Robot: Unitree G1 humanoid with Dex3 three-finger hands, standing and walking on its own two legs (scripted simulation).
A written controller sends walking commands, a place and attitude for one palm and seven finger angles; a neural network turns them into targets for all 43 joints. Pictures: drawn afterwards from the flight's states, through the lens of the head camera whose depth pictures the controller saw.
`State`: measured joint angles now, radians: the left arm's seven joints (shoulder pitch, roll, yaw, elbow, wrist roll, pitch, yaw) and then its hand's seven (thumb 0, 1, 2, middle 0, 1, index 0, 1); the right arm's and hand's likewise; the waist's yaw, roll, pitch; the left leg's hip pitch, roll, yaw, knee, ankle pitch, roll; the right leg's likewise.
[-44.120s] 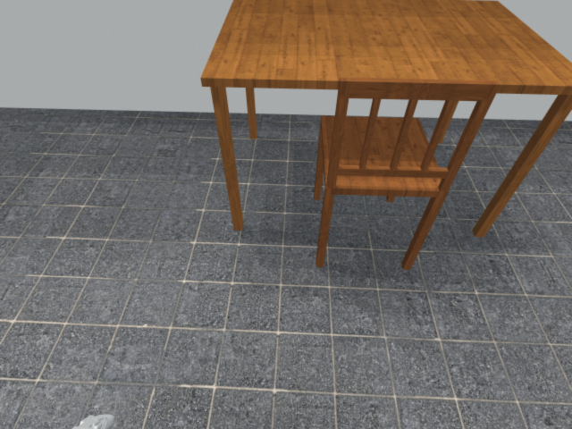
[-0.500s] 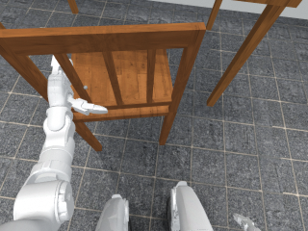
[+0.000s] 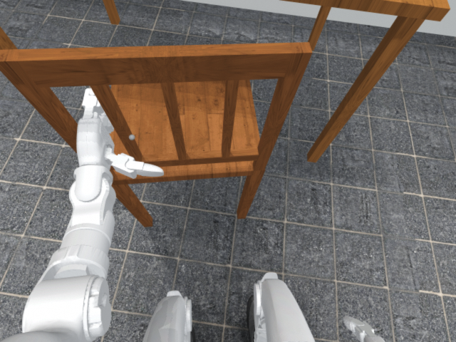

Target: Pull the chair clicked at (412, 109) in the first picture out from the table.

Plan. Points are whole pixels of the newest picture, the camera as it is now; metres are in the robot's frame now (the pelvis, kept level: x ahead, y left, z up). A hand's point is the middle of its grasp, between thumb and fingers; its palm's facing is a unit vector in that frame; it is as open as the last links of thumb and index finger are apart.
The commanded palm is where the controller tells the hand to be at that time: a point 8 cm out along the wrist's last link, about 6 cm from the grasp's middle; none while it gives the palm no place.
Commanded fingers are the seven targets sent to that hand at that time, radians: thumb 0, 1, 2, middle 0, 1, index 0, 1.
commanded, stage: hook a spindle and tug to test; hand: left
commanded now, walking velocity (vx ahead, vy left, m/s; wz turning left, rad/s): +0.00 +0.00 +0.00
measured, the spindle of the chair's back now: (176, 125) +0.49 +0.07 +0.01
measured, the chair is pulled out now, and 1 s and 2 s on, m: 0.16 0.16 0.20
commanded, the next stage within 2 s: step backward, pulling the chair out in 1.44 s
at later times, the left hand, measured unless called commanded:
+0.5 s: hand (134, 137) +0.46 +0.14 +0.03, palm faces +0.08 -1.00 -0.04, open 12.0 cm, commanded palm +0.42 +0.18 +0.02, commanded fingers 0.00 0.28 0.64 -0.50 -1.45 -0.50 -1.45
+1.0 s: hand (134, 136) +0.46 +0.14 +0.03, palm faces +0.08 -1.00 -0.02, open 5.0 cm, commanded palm +0.41 +0.18 +0.02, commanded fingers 0.00 0.90 0.90 -0.50 -1.45 -0.50 -1.45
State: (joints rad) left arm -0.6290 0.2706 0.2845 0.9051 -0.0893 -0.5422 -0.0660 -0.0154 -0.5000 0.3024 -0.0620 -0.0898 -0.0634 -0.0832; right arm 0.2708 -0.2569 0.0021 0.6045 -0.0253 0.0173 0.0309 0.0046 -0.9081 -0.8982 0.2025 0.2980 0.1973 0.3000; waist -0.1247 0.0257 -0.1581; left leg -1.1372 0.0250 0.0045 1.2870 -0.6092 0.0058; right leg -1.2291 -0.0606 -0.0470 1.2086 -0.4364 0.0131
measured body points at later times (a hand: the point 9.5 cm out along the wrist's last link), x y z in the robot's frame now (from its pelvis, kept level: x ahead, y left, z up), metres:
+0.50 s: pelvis +0.00 +0.00 +0.00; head +0.14 +0.00 +0.43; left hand +0.45 +0.20 +0.03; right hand +0.07 -0.26 -0.12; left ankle -0.01 +0.11 -0.62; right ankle +0.06 -0.13 -0.62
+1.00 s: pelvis +0.00 +0.00 +0.00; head +0.15 +0.00 +0.43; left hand +0.45 +0.20 +0.03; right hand +0.09 -0.26 -0.12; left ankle -0.01 +0.11 -0.62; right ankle +0.06 -0.13 -0.62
